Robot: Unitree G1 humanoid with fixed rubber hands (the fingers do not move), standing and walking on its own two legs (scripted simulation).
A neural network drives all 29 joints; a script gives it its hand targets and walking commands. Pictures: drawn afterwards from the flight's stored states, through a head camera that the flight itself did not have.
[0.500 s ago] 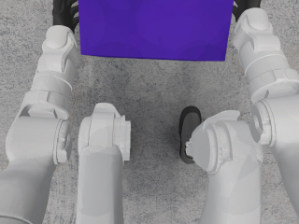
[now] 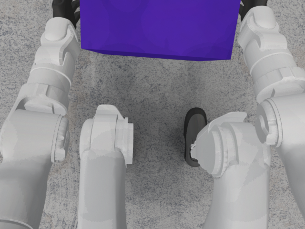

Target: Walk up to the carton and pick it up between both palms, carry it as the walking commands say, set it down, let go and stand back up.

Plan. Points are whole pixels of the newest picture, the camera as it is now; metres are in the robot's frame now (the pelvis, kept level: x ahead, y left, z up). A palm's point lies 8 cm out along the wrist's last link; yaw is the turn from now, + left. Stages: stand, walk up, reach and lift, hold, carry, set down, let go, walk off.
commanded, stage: reach and lift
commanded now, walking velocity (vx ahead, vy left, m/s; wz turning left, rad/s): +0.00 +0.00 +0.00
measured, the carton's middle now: (157, 11) +0.53 +0.01 -0.25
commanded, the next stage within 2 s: none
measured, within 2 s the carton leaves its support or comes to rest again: leaves its support in 0.04 s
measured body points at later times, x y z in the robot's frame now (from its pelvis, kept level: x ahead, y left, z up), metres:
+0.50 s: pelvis -0.03 +0.01 +0.01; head +0.33 +0.01 +0.27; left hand +0.51 +0.20 -0.15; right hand +0.52 -0.18 -0.15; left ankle +0.10 +0.14 -0.32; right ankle +0.13 -0.13 -0.32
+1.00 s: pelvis -0.03 +0.00 +0.04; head +0.33 +0.00 +0.31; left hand +0.51 +0.20 -0.10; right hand +0.52 -0.19 -0.11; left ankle +0.10 +0.14 -0.32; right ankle +0.13 -0.13 -0.32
